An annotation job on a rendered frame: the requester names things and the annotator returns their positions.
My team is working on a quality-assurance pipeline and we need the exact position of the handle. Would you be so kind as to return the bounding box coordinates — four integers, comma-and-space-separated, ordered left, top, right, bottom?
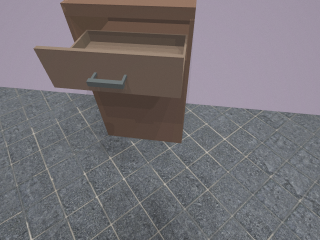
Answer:
86, 72, 127, 89

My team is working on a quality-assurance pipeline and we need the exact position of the cabinet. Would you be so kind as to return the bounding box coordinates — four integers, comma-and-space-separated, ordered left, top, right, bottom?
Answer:
60, 0, 197, 144

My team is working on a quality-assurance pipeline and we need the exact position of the drawer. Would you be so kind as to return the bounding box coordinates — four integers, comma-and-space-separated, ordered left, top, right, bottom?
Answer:
33, 30, 188, 99

